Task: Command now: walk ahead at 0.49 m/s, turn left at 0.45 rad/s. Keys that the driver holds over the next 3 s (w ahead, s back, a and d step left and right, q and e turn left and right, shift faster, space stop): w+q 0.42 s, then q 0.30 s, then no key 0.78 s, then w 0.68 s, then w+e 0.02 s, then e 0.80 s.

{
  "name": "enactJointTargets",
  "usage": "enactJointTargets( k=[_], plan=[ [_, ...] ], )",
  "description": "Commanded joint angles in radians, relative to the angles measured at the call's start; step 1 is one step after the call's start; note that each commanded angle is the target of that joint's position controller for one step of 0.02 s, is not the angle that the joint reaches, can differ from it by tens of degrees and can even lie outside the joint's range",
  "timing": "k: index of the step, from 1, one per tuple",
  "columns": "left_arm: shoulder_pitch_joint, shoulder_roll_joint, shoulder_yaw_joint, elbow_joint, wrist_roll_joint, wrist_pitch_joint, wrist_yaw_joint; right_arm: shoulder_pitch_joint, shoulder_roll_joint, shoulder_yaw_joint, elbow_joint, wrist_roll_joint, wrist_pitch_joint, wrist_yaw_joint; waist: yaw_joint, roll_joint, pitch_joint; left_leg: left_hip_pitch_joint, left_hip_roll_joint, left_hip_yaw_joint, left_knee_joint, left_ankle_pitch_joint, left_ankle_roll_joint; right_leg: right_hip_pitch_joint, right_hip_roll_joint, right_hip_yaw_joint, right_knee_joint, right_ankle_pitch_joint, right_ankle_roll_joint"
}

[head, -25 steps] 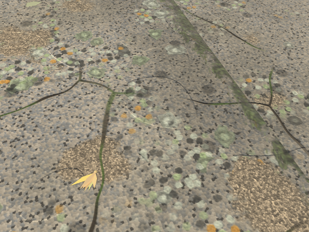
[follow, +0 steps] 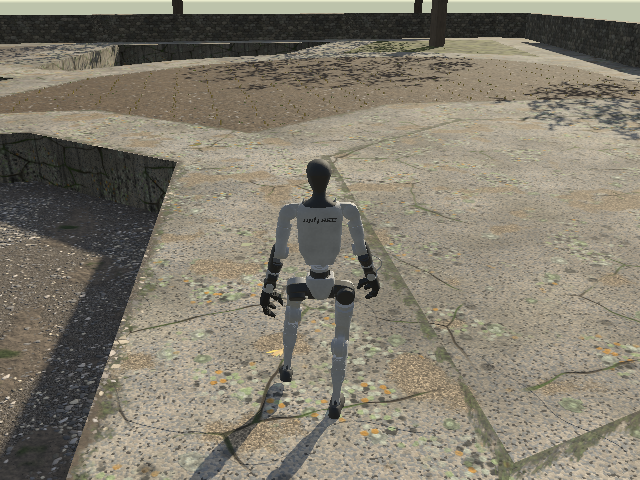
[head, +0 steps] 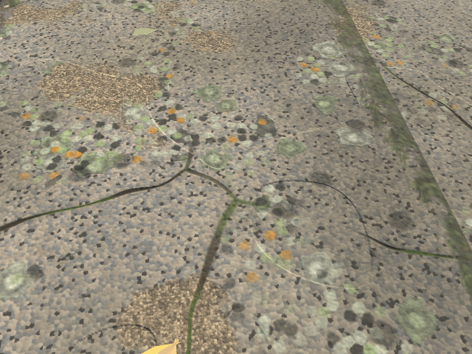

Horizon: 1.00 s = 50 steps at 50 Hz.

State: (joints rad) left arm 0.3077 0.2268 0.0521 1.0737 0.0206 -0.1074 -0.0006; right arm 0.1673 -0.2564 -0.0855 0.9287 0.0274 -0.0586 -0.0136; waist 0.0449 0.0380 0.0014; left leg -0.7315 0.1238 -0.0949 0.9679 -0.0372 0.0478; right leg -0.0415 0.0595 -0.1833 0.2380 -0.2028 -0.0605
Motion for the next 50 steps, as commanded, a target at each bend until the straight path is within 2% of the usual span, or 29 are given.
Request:
enactJointTargets(
  k=[1,5,7,10,11,12,13,14,15,16,17,19,22,24,26,30,33,34,35,36,37,38,39,40,41,43,45,47,50],
  plan=[
    [-0.071,0.142,0.018,-0.077,-0.004,-0.015,0.02,-0.042,-0.021,0.003,-0.061,-0.006,-0.009,0.021,-0.027,-0.062,0.077,0.025,0.008,0.036,-0.146,0.138,-0.008,-0.097,-0.284,0.077,-0.158,0.224,-0.101],
    [0.036,0.164,0.024,-0.056,-0.018,0.01,0.027,-0.186,0.002,0.023,-0.134,-0.007,-0.009,0.051,0.029,-0.038,0.115,-0.044,-0.007,0.101,-0.28,0.102,0.007,0.083,-0.326,0.024,-0.104,0.311,-0.094],
    [0.054,0.179,0.03,-0.057,-0.024,0.03,0.028,-0.22,-0.002,0.025,-0.171,-0.004,-0.008,0.068,0.028,-0.051,0.116,-0.048,-0.027,0.14,-0.315,0.014,0.025,0.16,-0.35,0.001,-0.041,0.429,-0.086],
    [0.01,0.222,0.044,-0.09,-0.028,0.052,0.038,-0.127,-0.063,-0.002,-0.19,-0.001,-0.002,0.084,-0.056,-0.128,0.018,0.172,-0.128,0.232,-0.32,-0.139,0.08,0.184,-0.355,-0.047,0.183,0.935,-0.053],
    [-0.008,0.234,0.047,-0.102,-0.028,0.06,0.041,-0.006,-0.108,-0.026,-0.169,0.004,0.0,0.084,-0.126,-0.14,-0.05,0.335,-0.171,0.242,-0.346,-0.147,0.11,0.149,-0.341,-0.057,0.354,1.017,-0.037],
    [-0.024,0.228,0.043,-0.117,-0.03,0.06,0.042,0.163,-0.178,-0.063,-0.131,0.006,0.003,0.069,-0.214,-0.108,-0.135,0.611,-0.182,0.186,-0.426,-0.087,0.155,0.003,-0.299,-0.069,0.601,0.885,0.003],
    [0.04,0.124,0.013,-0.158,-0.004,0.039,0.029,0.257,-0.293,-0.094,-0.112,0.002,0.011,0.045,-0.173,0.117,-0.244,0.987,0.067,-0.244,-0.433,-0.127,0.284,-0.403,-0.178,-0.059,0.981,0.213,0.062],
    [0.036,0.075,-0.01,-0.197,-0.019,-0.012,0.009,0.249,-0.295,-0.081,-0.136,-0.007,0.0,0.046,-0.128,0.166,-0.38,1.162,0.235,-0.758,-0.63,-0.224,0.424,-0.657,-0.001,0.174,1.206,-0.382,0.077],
    [-0.109,0.16,0.015,-0.234,-0.061,-0.047,-0.005,0.253,-0.212,-0.056,-0.134,-0.022,-0.008,0.047,-0.178,0.076,-0.309,1.14,0.199,-0.651,-0.677,-0.193,0.351,-0.773,-0.063,0.283,1.225,-0.321,0.043],
    [-0.149,0.159,0.014,-0.25,-0.072,-0.063,-0.007,0.191,-0.168,-0.045,-0.14,-0.018,-0.017,0.044,-0.149,0.039,-0.19,1.002,0.163,-0.486,-0.674,-0.111,0.309,-0.794,-0.11,0.273,1.154,-0.229,0.021],
    [-0.143,0.155,0.018,-0.235,-0.052,-0.063,0.001,0.108,-0.135,-0.035,-0.16,-0.014,-0.022,0.046,-0.095,-0.049,-0.118,0.835,0.115,-0.365,-0.682,-0.015,0.276,-0.731,-0.152,0.267,1.06,-0.169,0.024],
    [-0.105,0.166,0.035,-0.23,-0.031,-0.031,0.006,0.032,-0.096,-0.019,-0.19,-0.023,-0.025,0.04,-0.029,-0.035,-0.071,0.631,0.059,-0.256,-0.721,0.091,0.25,-0.588,-0.194,0.27,0.943,-0.116,0.046],
    [-0.141,0.134,0.034,-0.26,-0.008,0.0,0.014,0.054,-0.148,-0.03,-0.195,-0.017,-0.028,0.021,-0.015,-0.024,-0.028,0.51,0.026,-0.177,-0.743,0.25,0.253,-0.562,-0.175,0.234,0.788,-0.043,0.102],
    [-0.219,0.118,0.028,-0.292,-0.002,0.004,0.021,0.075,-0.173,-0.037,-0.195,-0.018,-0.018,0.004,-0.03,-0.005,-0.005,0.456,-0.021,-0.103,-0.707,0.396,0.218,-0.539,-0.133,0.209,0.619,0.06,0.126],
    [-0.276,0.094,0.017,-0.312,-0.004,0.002,0.016,0.1,-0.176,-0.04,-0.194,-0.013,0.0,-0.005,-0.058,0.034,-0.025,0.428,-0.07,-0.06,-0.661,0.406,0.166,-0.462,-0.077,0.19,0.45,0.2,0.122],
    [-0.338,0.127,0.023,-0.355,-0.021,0.008,0.004,0.141,-0.163,-0.037,-0.186,-0.007,0.026,-0.015,-0.085,0.083,-0.06,0.493,-0.047,-0.163,-0.581,0.236,0.116,-0.406,-0.028,0.226,0.289,0.282,0.11],
    [-0.258,0.181,0.042,-0.341,-0.011,-0.005,-0.001,0.086,-0.143,-0.033,-0.217,-0.011,0.036,-0.031,-0.031,0.104,-0.083,0.565,-0.035,-0.263,-0.445,0.188,0.088,-0.34,-0.044,0.26,0.212,0.241,0.072],
    [-0.196,0.196,0.048,-0.328,0.002,-0.013,0.002,0.063,-0.122,-0.026,-0.235,-0.011,0.036,-0.031,0.002,0.083,-0.118,0.55,-0.09,-0.245,-0.339,0.16,0.055,-0.233,-0.074,0.254,0.147,0.351,0.046],
    [-0.107,0.248,0.056,-0.326,0.025,-0.015,0.01,0.073,-0.067,-0.007,-0.265,-0.027,0.033,-0.029,0.02,-0.043,-0.244,0.432,-0.167,-0.172,-0.092,-0.085,0.007,0.013,-0.253,0.395,0.204,0.657,-0.016],
    [-0.095,0.264,0.05,-0.337,0.04,0.001,0.012,0.322,-0.019,0.005,-0.246,-0.025,0.029,-0.025,-0.086,-0.303,-0.369,0.197,-0.298,-0.114,0.181,-0.767,-0.046,0.283,-0.514,0.701,0.247,0.979,-0.205],
    [-0.106,0.245,0.055,-0.336,-0.002,0.017,0.006,0.39,-0.136,-0.009,-0.226,-0.006,0.034,-0.018,-0.094,-0.312,-0.419,0.116,-0.208,-0.111,0.325,-0.69,-0.07,0.265,-0.563,0.86,0.196,0.631,-0.269],
    [-0.159,0.166,0.036,-0.37,-0.01,0.03,0.011,0.271,-0.2,-0.028,-0.223,0.001,0.053,-0.024,-0.05,-0.195,-0.299,0.07,-0.17,-0.078,0.377,-0.596,-0.097,0.165,-0.47,0.726,0.159,0.407,-0.225],
    [-0.199,0.133,0.021,-0.372,-0.004,0.046,0.013,0.179,-0.206,-0.031,-0.237,-0.004,0.076,-0.033,-0.038,-0.124,-0.215,0.065,-0.147,-0.041,0.36,-0.525,-0.109,0.045,-0.403,0.609,0.131,0.26,-0.182],
    [-0.228,0.121,0.011,-0.375,0.0,0.059,0.013,0.138,-0.195,-0.032,-0.246,-0.013,0.096,-0.04,-0.04,-0.112,-0.148,0.096,-0.13,-0.031,0.339,-0.491,-0.115,-0.075,-0.355,0.541,0.097,0.193,-0.169],
    [-0.25,0.135,0.012,-0.367,0.007,0.067,0.014,0.134,-0.165,-0.026,-0.256,-0.014,0.106,-0.039,-0.06,-0.133,-0.1,0.157,-0.12,-0.02,0.296,-0.463,-0.114,-0.184,-0.319,0.48,0.062,0.161,-0.162],
    [-0.249,0.143,0.015,-0.35,0.011,0.069,0.015,0.157,-0.101,-0.008,-0.259,-0.017,0.103,-0.038,-0.074,-0.167,-0.084,0.244,-0.125,0.027,0.152,-0.436,-0.109,-0.249,-0.263,0.373,0.034,0.203,-0.161],
    [-0.243,0.148,0.018,-0.338,0.003,0.068,0.016,0.147,-0.076,0.005,-0.26,-0.025,0.092,-0.038,-0.068,-0.173,-0.116,0.303,-0.113,0.045,0.006,-0.425,-0.107,-0.228,-0.272,0.34,0.043,0.3,-0.18],
    [-0.236,0.164,0.023,-0.329,-0.006,0.072,0.016,0.12,-0.075,0.013,-0.264,-0.028,0.087,-0.033,-0.053,-0.184,-0.146,0.362,-0.099,0.056,-0.119,-0.373,-0.099,-0.205,-0.29,0.338,0.047,0.307,-0.19],
    [-0.22,0.179,0.024,-0.315,-0.017,0.087,0.014,0.107,-0.095,0.011,-0.257,-0.025,0.089,-0.022,-0.047,-0.182,-0.134,0.442,-0.107,0.08,-0.287,-0.291,-0.079,-0.21,-0.294,0.348,0.048,0.129,-0.177]
  ],
)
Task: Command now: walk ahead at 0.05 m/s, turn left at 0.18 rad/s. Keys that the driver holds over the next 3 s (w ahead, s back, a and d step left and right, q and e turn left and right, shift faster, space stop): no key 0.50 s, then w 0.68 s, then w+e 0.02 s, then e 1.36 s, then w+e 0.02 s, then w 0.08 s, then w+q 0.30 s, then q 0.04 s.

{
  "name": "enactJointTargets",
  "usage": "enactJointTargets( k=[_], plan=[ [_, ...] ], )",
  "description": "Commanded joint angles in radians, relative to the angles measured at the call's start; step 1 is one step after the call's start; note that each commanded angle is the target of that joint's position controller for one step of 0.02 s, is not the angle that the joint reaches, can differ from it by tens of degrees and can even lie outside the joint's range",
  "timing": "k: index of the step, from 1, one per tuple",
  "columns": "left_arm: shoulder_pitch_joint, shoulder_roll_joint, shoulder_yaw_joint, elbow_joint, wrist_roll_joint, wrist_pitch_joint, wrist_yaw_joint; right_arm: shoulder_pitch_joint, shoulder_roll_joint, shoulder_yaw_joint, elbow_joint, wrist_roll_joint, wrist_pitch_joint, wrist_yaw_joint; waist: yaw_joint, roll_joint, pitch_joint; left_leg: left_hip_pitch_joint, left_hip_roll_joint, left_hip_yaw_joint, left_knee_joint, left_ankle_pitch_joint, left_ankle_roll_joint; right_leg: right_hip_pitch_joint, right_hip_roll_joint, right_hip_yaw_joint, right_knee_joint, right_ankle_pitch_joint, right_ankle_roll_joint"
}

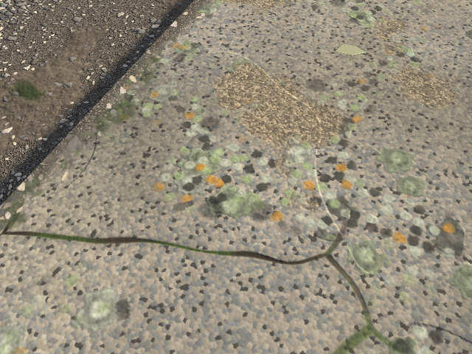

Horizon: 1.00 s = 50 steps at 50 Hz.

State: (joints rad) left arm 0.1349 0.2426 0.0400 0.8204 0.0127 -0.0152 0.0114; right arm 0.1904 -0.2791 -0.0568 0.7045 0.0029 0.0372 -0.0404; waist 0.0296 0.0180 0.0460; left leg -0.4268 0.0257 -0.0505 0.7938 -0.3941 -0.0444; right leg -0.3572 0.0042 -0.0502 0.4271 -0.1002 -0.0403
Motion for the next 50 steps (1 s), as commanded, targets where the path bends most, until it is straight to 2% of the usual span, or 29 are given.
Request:
enactJointTargets(
  k=[1,2,3,4,5,6,7,9,11,13,19,25,26,28,30,31,33,34,35,36,37,38,39,40,41,43,44,47,50],
  plan=[
    [-0.055,0.159,0.032,-0.059,-0.015,0.0,0.001,0.096,-0.067,-0.018,-0.023,-0.003,-0.007,0.009,-0.047,-0.155,-0.162,0.191,-0.02,0.054,-0.211,0.129,0.03,0.078,-0.227,0.206,-0.13,-0.043,-0.179],
    [-0.045,0.147,0.027,-0.051,-0.02,0.002,0.0,0.104,-0.065,-0.018,-0.015,-0.008,-0.007,0.013,-0.057,-0.15,-0.147,0.252,-0.03,0.064,-0.302,0.174,0.051,0.041,-0.21,0.196,-0.116,-0.104,-0.15],
    [-0.006,0.122,0.017,-0.034,-0.021,0.0,-0.004,0.093,-0.081,-0.02,-0.025,-0.019,-0.007,0.013,-0.055,-0.125,-0.134,0.31,0.0,0.019,-0.372,0.221,0.081,-0.006,-0.185,0.184,-0.099,-0.175,-0.091],
    [0.008,0.086,0.004,-0.039,-0.005,-0.007,-0.012,0.091,-0.138,-0.027,-0.043,-0.034,-0.006,0.008,-0.032,-0.009,-0.14,0.354,0.136,-0.139,-0.42,0.285,0.131,-0.064,-0.126,0.119,0.009,-0.24,-0.02],
    [0.04,0.043,-0.002,-0.042,0.004,-0.015,-0.015,0.028,-0.153,-0.027,-0.037,-0.035,-0.005,0.009,0.039,0.19,-0.116,0.185,0.202,-0.21,-0.46,0.155,0.2,0.003,-0.031,0.009,0.045,-0.257,0.038],
    [-0.008,0.087,0.004,-0.034,0.016,-0.015,-0.012,-0.018,-0.08,-0.009,-0.057,-0.035,-0.017,0.018,0.008,0.153,-0.077,0.094,0.163,-0.191,-0.495,0.017,0.191,0.087,-0.034,0.034,0.052,-0.179,0.058],
    [-0.02,0.091,0.006,-0.028,0.016,-0.015,-0.013,-0.019,-0.054,-0.002,-0.043,-0.042,-0.029,0.022,0.009,0.144,-0.059,0.081,0.121,-0.151,-0.489,-0.046,0.149,0.113,-0.036,0.037,0.035,-0.114,0.06],
    [0.008,0.11,0.01,0.0,0.014,-0.009,-0.007,-0.006,-0.067,-0.005,-0.028,-0.036,-0.047,0.026,0.006,0.131,-0.034,0.069,0.081,-0.111,-0.468,-0.024,0.103,0.14,-0.051,0.046,0.028,-0.064,0.057],
    [0.015,0.117,0.013,0.019,0.004,-0.011,-0.008,0.032,-0.064,-0.002,-0.014,-0.027,-0.053,0.022,-0.001,0.061,-0.022,0.094,0.059,-0.084,-0.432,0.053,0.087,0.128,-0.06,0.054,0.014,-0.066,0.04],
    [0.015,0.107,0.011,0.038,0.003,-0.015,-0.008,0.048,-0.068,-0.004,-0.007,-0.02,-0.054,0.018,-0.009,0.026,-0.032,0.127,0.052,-0.072,-0.403,0.121,0.092,0.124,-0.062,0.055,0.015,-0.044,0.039],
    [0.017,0.106,0.012,0.09,-0.005,-0.011,-0.002,0.055,-0.054,-0.005,0.009,-0.016,-0.053,0.017,-0.011,-0.015,-0.066,0.171,0.035,-0.047,-0.368,0.266,0.094,0.16,-0.069,0.058,0.033,0.038,0.041],
    [0.013,0.111,0.014,0.136,-0.009,0.001,0.01,0.064,-0.045,-0.008,0.042,-0.013,-0.053,0.018,-0.009,-0.015,-0.074,0.189,0.024,-0.029,-0.361,0.341,0.09,0.186,-0.072,0.06,0.047,0.078,0.038],
    [0.029,0.102,0.012,0.151,-0.01,0.004,0.011,0.089,-0.043,-0.009,0.06,-0.011,-0.051,0.016,-0.011,-0.004,-0.093,0.199,0.018,-0.025,-0.376,0.241,0.095,0.192,-0.056,0.041,0.056,-0.01,0.037],
    [0.019,0.103,0.017,0.161,-0.019,0.006,0.011,0.109,-0.083,-0.025,0.074,-0.001,-0.044,0.015,-0.024,0.055,-0.035,0.175,0.041,-0.082,-0.433,-0.096,0.144,0.099,0.002,-0.023,0.14,-0.293,0.031],
    [-0.055,0.096,0.015,0.125,-0.031,-0.015,0.005,0.153,-0.125,-0.037,0.08,0.01,-0.053,0.013,-0.061,0.139,0.065,0.195,0.177,-0.292,-0.567,-0.37,0.232,-0.091,0.02,-0.035,0.267,-0.354,0.012],
    [-0.083,0.093,0.014,0.108,-0.038,-0.032,-0.001,0.161,-0.143,-0.043,0.088,0.015,-0.066,0.01,-0.065,0.165,0.11,0.199,0.242,-0.385,-0.602,-0.375,0.271,-0.15,-0.01,0.001,0.314,-0.343,-0.011],
    [-0.075,0.099,0.017,0.104,-0.048,-0.066,-0.02,0.146,-0.128,-0.041,0.095,0.013,-0.09,0.009,-0.048,0.162,0.123,0.266,0.281,-0.406,-0.586,-0.21,0.289,-0.219,-0.058,0.05,0.33,-0.383,-0.054],
    [-0.048,0.098,0.018,0.114,-0.05,-0.079,-0.03,0.122,-0.123,-0.04,0.092,0.019,-0.094,0.012,-0.028,0.142,0.103,0.274,0.265,-0.357,-0.561,-0.134,0.27,-0.173,-0.062,0.045,0.257,-0.373,-0.068],
    [0.016,0.097,0.021,0.144,-0.051,-0.087,-0.037,0.076,-0.125,-0.04,0.084,0.026,-0.092,0.015,0.013,0.117,0.071,0.221,0.221,-0.275,-0.531,-0.062,0.235,-0.024,-0.043,0.014,0.137,-0.277,-0.072],
    [0.116,0.106,0.032,0.196,-0.043,-0.088,-0.04,0.04,-0.121,-0.039,0.076,0.026,-0.089,0.019,0.056,0.098,0.024,0.129,0.161,-0.19,-0.474,0.021,0.199,0.181,-0.001,-0.018,0.078,-0.15,-0.059],
    [0.218,0.141,0.048,0.234,-0.033,-0.083,-0.038,0.014,-0.095,-0.031,0.065,0.018,-0.093,0.02,0.095,0.047,-0.016,0.037,0.092,-0.098,-0.337,0.128,0.155,0.338,-0.027,0.052,0.055,-0.128,-0.061],
    [0.329,0.25,0.077,0.253,-0.034,-0.081,-0.032,0.0,-0.027,-0.014,0.029,0.013,-0.104,0.019,0.112,-0.223,-0.049,-0.155,-0.055,0.076,0.014,0.092,0.065,0.484,-0.235,0.413,-0.11,-0.266,-0.161],
    [0.381,0.252,0.069,0.252,-0.021,-0.087,-0.04,-0.009,-0.043,-0.019,0.013,0.025,-0.12,0.012,0.13,-0.305,-0.08,-0.311,-0.1,0.005,0.26,-0.181,0.046,0.556,-0.386,0.753,-0.245,-0.319,-0.272],
    [0.296,0.192,0.047,0.229,-0.017,-0.094,-0.036,0.017,-0.075,-0.028,0.026,0.047,-0.132,0.017,0.076,-0.187,-0.021,-0.392,-0.028,-0.064,0.389,-0.145,0.07,0.522,-0.395,0.698,-0.232,-0.36,-0.262],
    [0.228,0.148,0.035,0.201,-0.022,-0.098,-0.035,0.029,-0.08,-0.029,0.042,0.048,-0.138,0.024,0.048,-0.135,0.013,-0.411,0.018,-0.055,0.403,-0.038,0.092,0.479,-0.346,0.582,-0.233,-0.366,-0.219],
    [0.171,0.126,0.021,0.178,-0.02,-0.098,-0.038,0.007,-0.082,-0.038,0.048,0.026,-0.14,0.026,0.02,-0.09,0.043,-0.394,0.083,-0.027,0.329,0.127,0.103,0.409,-0.288,0.418,-0.264,-0.22,-0.159],
    [0.181,0.107,0.013,0.181,-0.016,-0.092,-0.037,0.006,-0.074,-0.039,0.05,0.018,-0.135,0.031,0.014,-0.1,0.031,-0.35,0.093,-0.01,0.297,0.174,0.095,0.383,-0.253,0.344,-0.275,-0.129,-0.142],
    [0.237,0.128,0.011,0.194,-0.011,-0.082,-0.022,-0.036,-0.037,-0.031,0.038,0.012,-0.122,0.04,0.02,-0.095,0.021,-0.344,0.091,0.04,0.195,0.259,0.058,0.378,-0.218,0.221,-0.286,0.135,-0.147],
    [0.247,0.151,0.012,0.187,-0.01,-0.074,-0.007,-0.156,-0.004,-0.013,-0.003,0.015,-0.123,0.046,0.041,-0.086,0.043,-0.296,0.072,0.068,-0.021,0.376,0.039,0.322,-0.19,0.144,-0.312,0.18,-0.136]
  ],
)
Over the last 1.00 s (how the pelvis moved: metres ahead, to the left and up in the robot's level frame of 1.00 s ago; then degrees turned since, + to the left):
0.46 0.08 -0.01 30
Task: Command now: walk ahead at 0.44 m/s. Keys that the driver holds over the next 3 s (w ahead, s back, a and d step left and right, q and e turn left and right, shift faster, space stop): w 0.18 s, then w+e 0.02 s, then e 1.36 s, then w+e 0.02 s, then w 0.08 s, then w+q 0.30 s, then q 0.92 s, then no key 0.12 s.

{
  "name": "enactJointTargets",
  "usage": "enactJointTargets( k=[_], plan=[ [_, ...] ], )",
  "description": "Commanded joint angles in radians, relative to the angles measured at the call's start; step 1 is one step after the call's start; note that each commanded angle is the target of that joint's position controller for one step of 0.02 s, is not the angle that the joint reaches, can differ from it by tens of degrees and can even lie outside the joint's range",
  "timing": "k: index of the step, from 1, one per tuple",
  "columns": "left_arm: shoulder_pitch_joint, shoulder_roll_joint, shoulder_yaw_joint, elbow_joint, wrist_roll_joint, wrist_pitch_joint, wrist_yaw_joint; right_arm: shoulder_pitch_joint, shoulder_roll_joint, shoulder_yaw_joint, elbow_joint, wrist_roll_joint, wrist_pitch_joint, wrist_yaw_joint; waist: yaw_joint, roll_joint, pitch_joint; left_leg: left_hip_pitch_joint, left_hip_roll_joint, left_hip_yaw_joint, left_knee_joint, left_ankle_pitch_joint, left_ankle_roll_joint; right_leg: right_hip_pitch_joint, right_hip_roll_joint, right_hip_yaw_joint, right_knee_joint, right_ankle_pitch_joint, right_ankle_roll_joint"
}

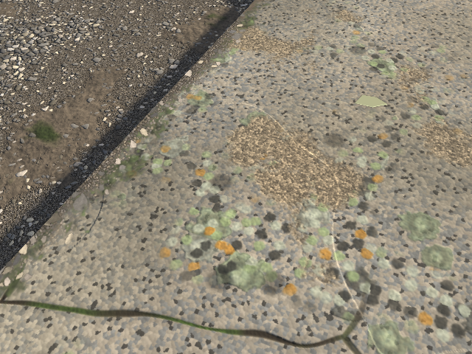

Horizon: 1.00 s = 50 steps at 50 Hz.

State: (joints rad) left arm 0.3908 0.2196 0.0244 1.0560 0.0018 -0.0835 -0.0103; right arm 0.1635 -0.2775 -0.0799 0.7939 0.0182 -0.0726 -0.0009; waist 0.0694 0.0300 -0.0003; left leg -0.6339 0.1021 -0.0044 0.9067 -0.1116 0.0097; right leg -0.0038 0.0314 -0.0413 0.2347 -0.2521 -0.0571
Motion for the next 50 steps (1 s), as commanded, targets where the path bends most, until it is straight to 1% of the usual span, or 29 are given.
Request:
enactJointTargets(
  k=[1,4,7,9,10,11,12,13,14,15,16,17,19,20,22,24,27,32,35,36,37,38,39,40,41,42,43,45,50],
  plan=[
    [0.003,0.18,0.028,-0.049,-0.001,-0.005,0.018,-0.166,-0.001,0.015,-0.102,0.003,-0.016,0.011,0.012,-0.106,0.098,-0.059,-0.015,0.033,-0.199,0.135,-0.016,-0.047,-0.213,0.12,-0.131,0.314,-0.117],
    [0.058,0.184,0.03,-0.035,-0.012,-0.001,0.021,-0.25,-0.008,0.021,-0.126,0.01,-0.021,0.028,0.032,-0.107,0.131,-0.022,-0.039,0.045,-0.312,0.19,-0.006,-0.028,-0.238,0.107,-0.144,0.285,-0.123],
    [0.072,0.188,0.038,-0.027,-0.02,0.007,0.022,-0.289,-0.027,0.021,-0.147,0.013,-0.028,0.045,0.011,-0.111,0.14,-0.022,-0.047,0.029,-0.377,0.149,0.034,0.073,-0.285,0.101,-0.096,0.375,-0.112],
    [0.05,0.212,0.049,-0.036,-0.018,0.013,0.024,-0.233,-0.066,0.006,-0.137,0.009,-0.031,0.049,-0.044,-0.134,0.077,0.092,-0.085,0.048,-0.389,0.085,0.069,0.124,-0.297,0.086,0.006,0.649,-0.092],
    [0.043,0.22,0.053,-0.04,-0.016,0.019,0.024,-0.147,-0.097,-0.01,-0.117,0.006,-0.031,0.044,-0.097,-0.15,0.011,0.227,-0.118,0.065,-0.385,0.056,0.092,0.121,-0.288,0.084,0.121,0.834,-0.081],
    [0.025,0.208,0.047,-0.048,-0.009,0.029,0.024,0.026,-0.136,-0.033,-0.067,0.002,-0.029,0.034,-0.189,-0.143,-0.087,0.458,-0.131,0.069,-0.409,0.097,0.121,0.053,-0.235,0.062,0.328,0.913,-0.046],
    [0.028,0.166,0.031,-0.078,0.009,0.029,0.024,0.207,-0.204,-0.048,-0.031,-0.025,-0.028,0.019,-0.239,-0.053,-0.244,0.811,0.061,-0.128,-0.343,0.24,0.178,-0.198,-0.172,0.052,0.635,0.611,-0.009],
    [0.198,0.006,-0.012,-0.073,0.0,0.014,0.015,0.221,-0.255,-0.048,-0.013,-0.043,-0.028,0.026,-0.136,0.245,-0.439,1.118,0.353,-0.604,-0.448,0.286,0.358,-0.538,0.035,0.078,1.011,-0.318,0.05],
    [0.14,0.147,0.025,-0.05,-0.028,-0.003,0.013,0.215,-0.156,-0.026,-0.021,-0.033,-0.024,0.026,-0.182,0.13,-0.434,1.022,0.329,-0.623,-0.514,0.316,0.334,-0.568,0.006,0.219,1.126,-0.365,0.05],
    [0.035,0.187,0.043,-0.094,-0.052,-0.005,0.017,0.111,-0.122,-0.01,-0.03,-0.027,-0.026,0.02,-0.154,0.111,-0.248,0.862,0.298,-0.416,-0.521,0.423,0.284,-0.625,-0.04,0.178,1.135,-0.308,0.052],
    [-0.015,0.172,0.043,-0.102,-0.046,-0.001,0.028,0.045,-0.089,0.001,-0.029,-0.023,-0.03,0.02,-0.121,0.031,-0.165,0.715,0.25,-0.279,-0.542,0.523,0.249,-0.602,-0.089,0.148,1.087,-0.241,0.059],
    [-0.026,0.156,0.051,-0.102,-0.033,0.011,0.036,0.001,-0.065,0.006,-0.023,-0.026,-0.035,0.022,-0.089,0.016,-0.109,0.593,0.209,-0.183,-0.571,0.552,0.222,-0.561,-0.113,0.14,1.033,-0.201,0.067],
    [0.014,0.109,0.055,-0.107,-0.032,0.052,0.04,-0.054,-0.047,0.01,-0.011,-0.045,-0.043,0.025,-0.032,0.054,-0.079,0.429,0.172,-0.069,-0.636,0.525,0.206,-0.443,-0.133,0.122,0.989,-0.148,0.07],
    [0.022,0.091,0.056,-0.117,-0.031,0.068,0.043,-0.068,-0.053,0.009,-0.005,-0.05,-0.046,0.023,-0.017,0.058,-0.068,0.384,0.173,-0.033,-0.656,0.531,0.22,-0.43,-0.131,0.109,0.969,-0.138,0.075],
    [-0.018,0.093,0.063,-0.164,-0.022,0.091,0.048,-0.086,-0.085,0.002,0.007,-0.051,-0.043,0.009,-0.003,0.062,-0.041,0.348,0.181,0.018,-0.69,0.498,0.238,-0.468,-0.139,0.104,0.887,-0.086,0.088],
    [-0.071,0.103,0.066,-0.206,-0.014,0.098,0.043,-0.086,-0.108,-0.005,0.018,-0.047,-0.031,-0.011,-0.011,0.063,-0.043,0.37,0.179,0.064,-0.702,0.431,0.236,-0.49,-0.151,0.095,0.778,0.007,0.093],
    [-0.153,0.103,0.064,-0.253,-0.012,0.101,0.024,-0.091,-0.133,-0.01,0.023,-0.037,-0.005,-0.034,-0.039,0.052,-0.045,0.394,0.176,0.118,-0.71,0.324,0.226,-0.466,-0.15,0.06,0.637,0.108,0.091],
    [-0.257,0.131,0.076,-0.336,-0.012,0.115,-0.006,-0.052,-0.173,-0.024,0.038,-0.012,0.041,-0.039,-0.076,0.046,-0.034,0.527,0.226,0.12,-0.622,0.274,0.203,-0.484,-0.121,0.01,0.502,0.014,0.066],
    [-0.245,0.135,0.084,-0.365,-0.017,0.119,-0.02,-0.06,-0.183,-0.031,0.034,0.009,0.063,-0.041,-0.052,0.056,-0.04,0.577,0.233,0.13,-0.495,0.305,0.146,-0.422,-0.083,-0.031,0.347,0.012,0.022],
    [-0.207,0.155,0.095,-0.362,-0.012,0.115,-0.016,-0.032,-0.17,-0.03,0.045,0.011,0.068,-0.041,-0.035,0.027,-0.06,0.554,0.195,0.163,-0.394,0.309,0.098,-0.325,-0.057,-0.03,0.243,0.129,-0.006],
    [-0.131,0.251,0.128,-0.353,-0.01,0.111,0.002,0.016,-0.144,-0.025,0.048,-0.011,0.066,-0.037,-0.024,-0.113,-0.119,0.441,0.107,0.221,-0.175,0.196,0.019,-0.138,-0.119,0.104,0.184,0.486,-0.061],
    [-0.102,0.373,0.151,-0.363,0.004,0.112,0.023,-0.011,-0.079,-0.003,-0.006,-0.055,0.056,-0.026,-0.058,-0.386,-0.146,0.07,-0.063,0.242,0.149,-0.468,-0.076,0.094,-0.364,0.463,0.216,0.934,-0.248],
    [-0.075,0.313,0.129,-0.377,0.02,0.093,0.013,-0.07,-0.092,-0.003,-0.02,-0.045,0.046,-0.017,-0.005,-0.268,-0.276,-0.018,-0.115,0.013,0.321,-0.621,-0.076,0.124,-0.43,0.585,0.179,0.845,-0.359],
    [-0.11,0.281,0.12,-0.387,0.016,0.076,0.006,-0.12,-0.125,-0.012,-0.027,-0.012,0.046,-0.012,-0.002,-0.168,-0.238,-0.054,-0.091,-0.04,0.368,-0.554,-0.058,0.099,-0.383,0.492,0.162,0.782,-0.322],
    [-0.167,0.261,0.117,-0.393,-0.002,0.067,0.013,-0.12,-0.115,-0.012,-0.02,-0.003,0.049,-0.019,-0.033,-0.117,-0.189,-0.071,-0.07,-0.055,0.333,-0.465,-0.047,0.048,-0.327,0.416,0.162,0.674,-0.26],
    [-0.213,0.232,0.108,-0.403,-0.018,0.069,0.02,-0.119,-0.125,-0.017,-0.01,-0.014,0.054,-0.03,-0.051,-0.081,-0.152,-0.066,-0.054,-0.061,0.281,-0.403,-0.049,-0.007,-0.298,0.381,0.147,0.591,-0.218],
    [-0.245,0.222,0.103,-0.413,-0.02,0.075,0.029,-0.116,-0.137,-0.022,-0.011,-0.021,0.059,-0.037,-0.074,-0.098,-0.139,-0.014,-0.051,-0.064,0.241,-0.357,-0.052,-0.074,-0.276,0.359,0.132,0.546,-0.202],
    [-0.249,0.231,0.104,-0.425,-0.006,0.082,0.037,-0.094,-0.119,-0.019,-0.008,-0.02,0.064,-0.038,-0.089,-0.123,-0.143,0.047,-0.08,-0.054,0.171,-0.306,-0.062,-0.12,-0.245,0.341,0.119,0.539,-0.198],
    [-0.235,0.258,0.114,-0.437,-0.011,0.094,0.052,-0.112,-0.092,-0.006,-0.008,-0.015,0.066,-0.037,-0.069,-0.15,-0.143,0.133,-0.112,-0.066,-0.056,-0.243,-0.088,-0.164,-0.217,0.369,0.116,0.384,-0.187]
  ],
)
Over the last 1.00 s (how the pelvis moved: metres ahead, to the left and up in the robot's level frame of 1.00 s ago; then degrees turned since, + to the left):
0.19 -0.02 0.01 0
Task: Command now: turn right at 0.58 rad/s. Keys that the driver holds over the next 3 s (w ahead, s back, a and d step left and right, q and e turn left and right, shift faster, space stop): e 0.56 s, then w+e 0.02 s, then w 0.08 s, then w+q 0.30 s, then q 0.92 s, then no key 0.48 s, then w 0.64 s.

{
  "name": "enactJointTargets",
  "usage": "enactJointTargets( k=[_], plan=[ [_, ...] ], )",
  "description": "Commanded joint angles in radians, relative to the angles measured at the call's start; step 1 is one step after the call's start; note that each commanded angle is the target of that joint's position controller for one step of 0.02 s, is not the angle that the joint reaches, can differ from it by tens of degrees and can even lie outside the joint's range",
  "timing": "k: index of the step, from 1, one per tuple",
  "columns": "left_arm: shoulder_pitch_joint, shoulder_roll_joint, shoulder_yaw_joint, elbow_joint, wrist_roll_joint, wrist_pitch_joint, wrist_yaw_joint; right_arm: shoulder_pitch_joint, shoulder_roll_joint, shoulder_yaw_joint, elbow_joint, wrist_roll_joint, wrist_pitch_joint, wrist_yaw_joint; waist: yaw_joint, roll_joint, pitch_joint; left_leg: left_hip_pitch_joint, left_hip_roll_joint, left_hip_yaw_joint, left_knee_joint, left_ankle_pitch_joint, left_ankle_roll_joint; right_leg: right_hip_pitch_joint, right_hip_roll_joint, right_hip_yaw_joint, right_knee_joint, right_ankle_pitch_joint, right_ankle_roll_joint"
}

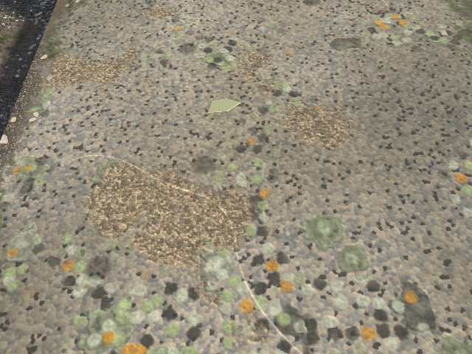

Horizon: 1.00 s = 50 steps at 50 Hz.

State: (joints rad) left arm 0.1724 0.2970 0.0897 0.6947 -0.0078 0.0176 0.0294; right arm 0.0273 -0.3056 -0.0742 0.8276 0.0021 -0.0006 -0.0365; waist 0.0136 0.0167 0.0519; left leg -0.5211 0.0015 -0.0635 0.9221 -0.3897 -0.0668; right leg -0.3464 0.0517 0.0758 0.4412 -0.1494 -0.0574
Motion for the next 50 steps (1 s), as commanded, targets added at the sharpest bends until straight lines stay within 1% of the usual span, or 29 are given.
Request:
enactJointTargets(
  k=[1,6,8,9,10,11,12,13,14,15,18,20,22,26,28,29,30,31,32,33,34,35,36,37,38,42,46,48,50],
  plan=[
    [-0.022,0.182,0.049,-0.08,0.0,-0.004,0.013,0.022,-0.067,-0.012,-0.042,0.002,-0.006,0.001,-0.01,-0.148,-0.189,0.043,-0.016,-0.007,-0.102,0.044,-0.012,0.158,-0.232,0.266,-0.095,0.234,-0.182],
    [-0.039,0.173,0.044,-0.096,-0.001,0.009,0.007,0.043,-0.087,-0.019,-0.045,0.009,-0.023,0.019,-0.007,-0.191,-0.169,0.131,-0.038,-0.013,-0.279,0.041,0.01,0.144,-0.213,0.367,-0.07,0.161,-0.155],
    [-0.067,0.165,0.038,-0.108,-0.011,0.019,0.012,0.113,-0.09,-0.025,-0.027,0.008,-0.034,0.029,-0.05,-0.188,-0.17,0.25,-0.038,0.008,-0.486,0.165,0.036,0.116,-0.173,0.371,-0.019,0.156,-0.111],
    [-0.052,0.143,0.032,-0.112,-0.012,0.023,0.016,0.152,-0.126,-0.036,-0.016,0.0,-0.035,0.029,-0.054,-0.147,-0.177,0.354,0.035,-0.032,-0.562,0.244,0.065,0.048,-0.129,0.341,0.037,0.052,-0.064],
    [-0.002,0.079,0.016,-0.113,-0.002,0.024,0.015,0.164,-0.199,-0.051,-0.022,-0.018,-0.028,0.021,-0.015,0.078,-0.188,0.468,0.263,-0.237,-0.607,0.343,0.147,-0.102,-0.008,0.196,0.266,-0.255,-0.004],
    [0.0,0.118,0.03,-0.152,-0.006,0.011,0.01,0.138,-0.234,-0.055,-0.03,-0.053,-0.022,0.023,0.006,0.282,-0.132,0.402,0.42,-0.467,-0.648,0.472,0.324,-0.28,0.092,0.068,0.464,-0.509,0.043],
    [0.011,0.192,0.049,-0.135,0.0,0.003,0.006,0.085,-0.186,-0.043,-0.065,-0.053,-0.027,0.019,0.006,0.206,-0.118,0.367,0.433,-0.442,-0.651,0.463,0.366,-0.284,0.017,0.101,0.643,-0.463,0.069],
    [0.03,0.217,0.063,-0.107,-0.008,0.008,0.002,0.029,-0.13,-0.03,-0.08,-0.039,-0.027,0.012,0.025,0.141,-0.101,0.353,0.359,-0.314,-0.629,0.442,0.316,-0.279,0.003,0.092,0.71,-0.386,0.082],
    [0.055,0.193,0.062,-0.082,-0.007,0.02,0.006,0.001,-0.109,-0.024,-0.09,-0.024,-0.025,0.008,0.033,0.112,-0.087,0.359,0.29,-0.219,-0.615,0.404,0.266,-0.284,-0.005,0.073,0.748,-0.329,0.1],
    [0.055,0.17,0.056,-0.081,-0.003,0.029,0.007,0.003,-0.099,-0.02,-0.091,-0.01,-0.023,0.003,0.02,0.113,-0.073,0.373,0.269,-0.171,-0.612,0.419,0.256,-0.309,-0.01,0.063,0.785,-0.281,0.118],
    [-0.014,0.111,0.033,-0.124,-0.017,0.032,-0.003,0.076,-0.112,-0.02,-0.079,-0.014,-0.008,-0.012,-0.028,0.131,-0.068,0.431,0.242,-0.065,-0.622,0.478,0.272,-0.325,-0.035,-0.01,0.698,-0.217,0.149],
    [-0.054,0.096,0.022,-0.152,-0.016,0.03,-0.008,0.12,-0.136,-0.028,-0.075,-0.016,0.0,-0.017,-0.061,0.146,-0.091,0.502,0.268,-0.051,-0.616,0.507,0.287,-0.318,-0.063,-0.027,0.594,-0.221,0.162],
    [-0.064,0.083,0.012,-0.17,-0.011,0.03,-0.018,0.118,-0.164,-0.038,-0.081,-0.012,0.005,-0.012,-0.069,0.156,-0.107,0.5,0.286,-0.017,-0.611,0.523,0.29,-0.246,-0.087,-0.054,0.489,-0.236,0.157],
    [-0.043,0.101,0.016,-0.183,-0.012,0.039,-0.035,0.103,-0.198,-0.052,-0.093,0.003,0.006,0.01,-0.061,0.172,-0.109,0.443,0.311,0.035,-0.59,0.545,0.277,-0.091,-0.081,-0.124,0.316,-0.228,0.121],
    [-0.018,0.104,0.022,-0.182,-0.014,0.046,-0.043,0.095,-0.205,-0.056,-0.092,0.019,0.004,0.017,-0.039,0.169,-0.107,0.438,0.322,0.049,-0.545,0.532,0.25,-0.025,-0.073,-0.139,0.19,-0.178,0.085],
    [0.017,0.099,0.025,-0.17,-0.015,0.047,-0.046,0.093,-0.204,-0.057,-0.089,0.031,0.004,0.019,-0.018,0.155,-0.12,0.409,0.315,0.072,-0.516,0.431,0.222,0.05,-0.053,-0.166,0.091,-0.111,0.057],
    [0.065,0.107,0.033,-0.147,-0.017,0.048,-0.042,0.119,-0.175,-0.049,-0.075,0.035,0.002,0.023,-0.004,0.121,-0.133,0.325,0.287,0.1,-0.456,0.279,0.183,0.179,-0.027,-0.163,0.015,-0.086,0.021],
    [0.153,0.144,0.051,-0.119,-0.023,0.043,-0.032,0.148,-0.107,-0.028,-0.062,0.016,-0.001,0.032,0.021,-0.014,-0.163,0.157,0.225,0.174,-0.284,0.066,0.121,0.374,-0.084,-0.048,-0.035,-0.058,-0.025],
    [0.219,0.247,0.065,-0.128,-0.022,0.031,-0.017,0.116,-0.007,0.011,-0.114,-0.042,-0.01,0.048,0.011,-0.325,-0.181,-0.147,0.092,0.233,0.095,-0.328,0.038,0.524,-0.359,0.339,-0.042,0.054,-0.137],
    [0.242,0.251,0.057,-0.14,0.007,-0.007,-0.034,0.037,-0.086,-0.014,-0.151,-0.006,-0.03,0.045,0.085,-0.279,-0.193,-0.292,0.035,0.07,0.224,-0.288,0.04,0.426,-0.462,0.571,-0.183,-0.229,-0.299],
    [0.216,0.187,0.037,-0.123,0.012,-0.034,-0.04,-0.005,-0.145,-0.031,-0.15,0.029,-0.04,0.048,0.077,-0.197,-0.112,-0.317,0.084,0.037,0.249,-0.181,0.064,0.384,-0.42,0.499,-0.24,-0.426,-0.26],
    [0.17,0.152,0.023,-0.109,0.006,-0.047,-0.036,0.006,-0.155,-0.037,-0.138,0.035,-0.044,0.052,0.049,-0.197,-0.047,-0.326,0.105,0.037,0.223,-0.074,0.082,0.34,-0.379,0.42,-0.26,-0.487,-0.21],
    [0.126,0.128,0.011,-0.114,0.004,-0.054,-0.03,0.035,-0.147,-0.036,-0.105,0.024,-0.043,0.051,0.029,-0.182,-0.028,-0.302,0.123,0.031,0.198,0.008,0.081,0.317,-0.338,0.348,-0.268,-0.445,-0.172],
    [0.094,0.127,0.005,-0.113,0.005,-0.058,-0.023,0.061,-0.144,-0.037,-0.091,0.015,-0.044,0.053,0.009,-0.184,-0.008,-0.272,0.129,0.029,0.167,0.088,0.073,0.287,-0.309,0.282,-0.29,-0.374,-0.152],
    [0.093,0.124,0.003,-0.113,0.015,-0.066,-0.017,0.079,-0.134,-0.035,-0.074,0.015,-0.048,0.057,0.001,-0.176,-0.009,-0.248,0.125,0.036,0.166,0.161,0.07,0.278,-0.292,0.231,-0.308,-0.292,-0.14],
    [0.146,0.115,0.005,-0.077,0.026,-0.095,-0.01,0.089,-0.092,-0.024,-0.056,0.024,-0.054,0.062,0.014,-0.099,-0.009,-0.292,0.112,0.004,0.083,0.312,0.044,0.341,-0.289,0.087,-0.334,-0.085,-0.127],
    [0.157,0.12,0.011,-0.042,0.025,-0.103,-0.012,0.075,-0.07,-0.017,-0.073,0.026,-0.053,0.064,0.027,-0.105,0.028,-0.296,0.076,-0.039,-0.054,0.399,0.022,0.347,-0.301,-0.022,-0.357,-0.028,-0.121],
    [0.157,0.118,0.013,-0.027,0.02,-0.104,-0.013,0.056,-0.058,-0.01,-0.086,0.023,-0.055,0.071,0.035,-0.099,0.05,-0.29,0.075,-0.018,-0.116,0.428,0.025,0.353,-0.307,-0.073,-0.365,0.012,-0.118],
    [0.148,0.113,0.013,-0.014,0.02,-0.099,-0.011,0.02,-0.032,0.003,-0.107,0.014,-0.061,0.083,0.047,-0.077,0.083,-0.244,0.074,0.028,-0.205,0.443,0.037,0.336,-0.296,-0.15,-0.337,0.172,-0.108]
  ],
)
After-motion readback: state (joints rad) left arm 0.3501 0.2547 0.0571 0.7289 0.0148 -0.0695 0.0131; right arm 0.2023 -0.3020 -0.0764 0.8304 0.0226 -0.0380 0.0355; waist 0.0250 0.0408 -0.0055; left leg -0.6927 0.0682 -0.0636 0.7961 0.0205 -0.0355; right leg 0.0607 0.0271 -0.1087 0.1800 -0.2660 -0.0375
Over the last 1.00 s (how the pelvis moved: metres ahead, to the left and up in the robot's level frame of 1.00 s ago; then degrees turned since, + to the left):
0.31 0.01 -0.01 -24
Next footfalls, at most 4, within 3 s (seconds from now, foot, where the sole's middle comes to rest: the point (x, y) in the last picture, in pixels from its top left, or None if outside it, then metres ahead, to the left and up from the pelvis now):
0.20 left None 0.07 0.15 -0.78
0.62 right None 0.00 -0.11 -0.78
1.16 left None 0.36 0.00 -0.78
1.64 right None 0.37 -0.22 -0.78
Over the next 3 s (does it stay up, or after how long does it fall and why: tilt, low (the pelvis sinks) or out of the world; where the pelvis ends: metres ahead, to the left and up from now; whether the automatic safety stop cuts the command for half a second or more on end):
stays up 0.48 -0.03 -0.02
